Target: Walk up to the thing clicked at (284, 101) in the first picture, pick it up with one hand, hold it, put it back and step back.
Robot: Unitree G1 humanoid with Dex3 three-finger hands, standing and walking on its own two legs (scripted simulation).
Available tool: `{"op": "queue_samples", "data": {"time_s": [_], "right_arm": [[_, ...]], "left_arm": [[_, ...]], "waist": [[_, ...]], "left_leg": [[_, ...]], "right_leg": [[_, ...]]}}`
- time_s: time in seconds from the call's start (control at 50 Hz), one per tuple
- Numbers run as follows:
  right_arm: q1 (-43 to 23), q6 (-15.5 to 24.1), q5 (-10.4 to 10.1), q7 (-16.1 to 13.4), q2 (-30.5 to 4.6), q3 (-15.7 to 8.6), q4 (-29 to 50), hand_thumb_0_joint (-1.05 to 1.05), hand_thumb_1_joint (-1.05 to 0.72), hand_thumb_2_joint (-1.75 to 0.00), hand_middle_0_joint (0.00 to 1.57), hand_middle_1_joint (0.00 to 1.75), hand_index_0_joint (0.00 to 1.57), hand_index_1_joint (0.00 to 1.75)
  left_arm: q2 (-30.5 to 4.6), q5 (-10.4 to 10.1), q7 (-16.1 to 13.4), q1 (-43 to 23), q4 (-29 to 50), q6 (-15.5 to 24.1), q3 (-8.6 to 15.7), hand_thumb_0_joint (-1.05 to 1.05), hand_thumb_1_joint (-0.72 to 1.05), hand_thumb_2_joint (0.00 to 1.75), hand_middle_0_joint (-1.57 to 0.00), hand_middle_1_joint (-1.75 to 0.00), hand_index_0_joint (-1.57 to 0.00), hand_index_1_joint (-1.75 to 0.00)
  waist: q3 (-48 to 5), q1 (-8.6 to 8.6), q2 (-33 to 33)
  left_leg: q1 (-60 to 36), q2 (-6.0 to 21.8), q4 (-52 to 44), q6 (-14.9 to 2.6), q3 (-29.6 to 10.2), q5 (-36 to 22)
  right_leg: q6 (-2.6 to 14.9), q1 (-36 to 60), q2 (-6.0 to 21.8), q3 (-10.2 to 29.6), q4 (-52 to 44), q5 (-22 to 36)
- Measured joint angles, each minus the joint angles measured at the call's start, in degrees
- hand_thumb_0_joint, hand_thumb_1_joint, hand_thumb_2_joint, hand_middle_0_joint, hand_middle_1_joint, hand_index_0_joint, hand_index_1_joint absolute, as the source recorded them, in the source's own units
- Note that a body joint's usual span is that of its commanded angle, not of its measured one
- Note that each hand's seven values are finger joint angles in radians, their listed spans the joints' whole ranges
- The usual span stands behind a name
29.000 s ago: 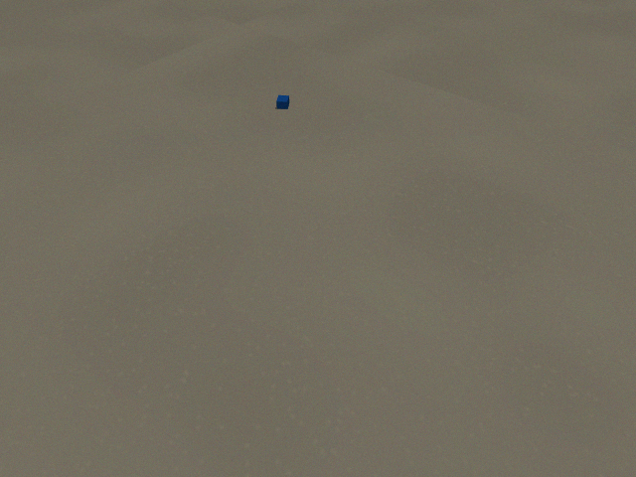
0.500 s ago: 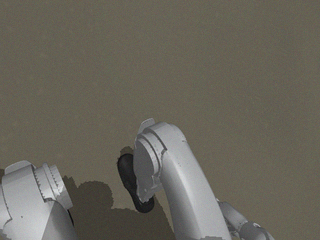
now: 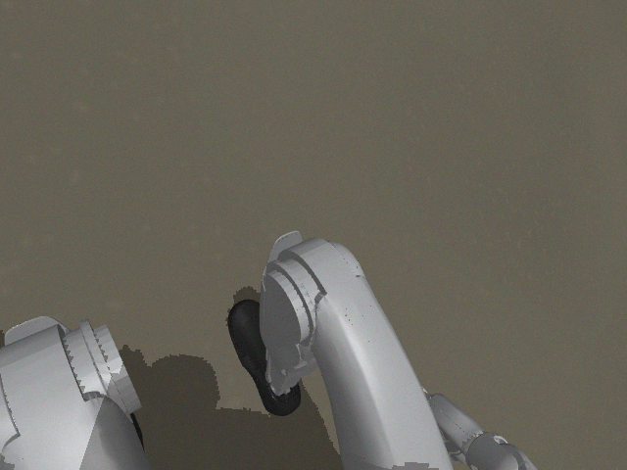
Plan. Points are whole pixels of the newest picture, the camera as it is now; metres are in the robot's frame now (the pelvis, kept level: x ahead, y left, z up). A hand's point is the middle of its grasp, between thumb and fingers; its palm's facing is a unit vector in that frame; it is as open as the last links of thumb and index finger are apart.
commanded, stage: close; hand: left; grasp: from above
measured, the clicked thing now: out of the picture +0.46 +0.34 -0.28
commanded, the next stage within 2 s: settle in 0.04 s
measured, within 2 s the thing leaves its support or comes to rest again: leaves its support in 0.42 s
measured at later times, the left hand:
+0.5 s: hand out of the picture +0.46 +0.35 -0.23, palm faces -0.44 -0.10 -0.89, open 9.3 cm
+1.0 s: hand out of the picture +0.45 +0.34 -0.13, palm faces -0.45 -0.05 -0.89, open 9.3 cm
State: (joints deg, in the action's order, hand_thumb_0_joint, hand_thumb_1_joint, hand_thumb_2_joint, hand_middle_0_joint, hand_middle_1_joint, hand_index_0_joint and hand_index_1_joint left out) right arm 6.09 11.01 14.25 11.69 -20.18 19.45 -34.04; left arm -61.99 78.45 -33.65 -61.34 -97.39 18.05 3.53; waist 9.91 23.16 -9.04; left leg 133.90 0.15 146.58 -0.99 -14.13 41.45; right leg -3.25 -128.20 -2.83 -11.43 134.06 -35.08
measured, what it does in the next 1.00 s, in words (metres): stands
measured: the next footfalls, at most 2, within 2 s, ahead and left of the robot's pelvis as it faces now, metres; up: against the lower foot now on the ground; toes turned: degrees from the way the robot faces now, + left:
none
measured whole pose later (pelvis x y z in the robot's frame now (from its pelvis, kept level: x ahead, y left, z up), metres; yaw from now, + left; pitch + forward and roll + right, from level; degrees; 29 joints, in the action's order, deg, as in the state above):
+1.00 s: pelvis +0.00 -0.01 +0.03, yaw +4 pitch +32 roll -12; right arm 10.4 1.3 8.0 8.8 -18.9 9.4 -35.5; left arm -49.8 73.4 -14.3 -55.9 -75.0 16.4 1.6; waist -0.1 16.2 -0.8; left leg 133.5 -1.1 139.3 -0.8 -10.1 38.7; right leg -1.9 -128.3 -0.7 -8.3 130.3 -35.1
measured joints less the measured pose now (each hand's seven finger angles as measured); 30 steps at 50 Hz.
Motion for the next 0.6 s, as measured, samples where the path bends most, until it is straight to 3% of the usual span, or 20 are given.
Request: {"op": "queue_samples", "data": {"time_s": [0.22, 0.36, 0.54, 0.6], "right_arm": [[0.9, -0.4, -0.2, -0.4, -0.5, -0.3, 0.3, 0.0, -0.9, -0.9, 0.2, 0.3, 0.2, 0.29], [1.4, -1.0, -0.4, -0.7, -0.3, -1.1, 0.4, 0.0, -0.91, -0.9, 0.2, 0.3, 0.2, 0.29], [3.0, -2.4, -1.1, -0.5, 0.0, -3.7, 0.2, 0.0, -0.91, -0.9, 0.2, 0.3, 0.2, 0.29], [3.6, -3.2, -1.7, -0.5, 0.2, -5.2, -0.3, 0.0, -0.91, -0.9, 0.2, 0.3, 0.2, 0.29]], "left_arm": [[-0.2, -0.3, 1.0, 0.3, 1.0, -0.2, 0.8, 0.01, 0.12, 0.3, -0.76, -0.38, -0.83, -0.33], [-0.2, -0.6, 3.3, 1.0, 3.4, -1.1, 2.1, 0.0, 0.1, 0.33, -0.78, -0.38, -0.84, -0.32], [1.6, -1.4, 7.4, 4.6, 11.5, -1.4, 4.5, 0.0, 0.09, 0.35, -0.78, -0.38, -0.85, -0.32], [3.3, -2.4, 9.2, 6.1, 15.3, -1.9, 4.1, 0.0, 0.09, 0.36, -0.79, -0.38, -0.85, -0.32]], "waist": [[0.0, -0.01, 0.2], [0.0, -0.34, 0.4], [-1.8, -2.31, 2.3], [-3.1, -3.42, 3.5]], "left_leg": [[0.1, 0.0, -0.3, 0.12, -0.1, 0.0], [0.3, -0.2, -0.3, 0.17, -0.1, -0.2], [0.9, -0.6, -0.9, 0.31, 0.1, -0.1], [1.0, -0.8, -1.4, 0.3, 0.4, -0.1]], "right_leg": [[0.17, -0.1, 0.0, -0.1, -0.3, 0.0], [0.24, -0.3, 0.1, -0.1, -0.3, 0.0], [0.72, -0.5, 0.6, -0.1, -0.6, -0.6], [0.81, -0.6, 0.9, 0.2, -0.8, -0.9]]}}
